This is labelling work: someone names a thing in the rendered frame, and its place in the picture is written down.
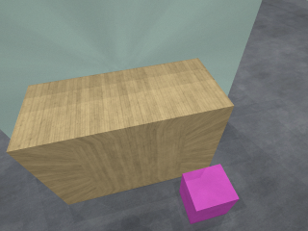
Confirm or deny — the pedestal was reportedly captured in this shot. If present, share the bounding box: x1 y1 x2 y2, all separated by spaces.
6 58 234 205

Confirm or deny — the carton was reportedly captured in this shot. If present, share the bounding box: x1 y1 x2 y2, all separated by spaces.
179 164 239 224

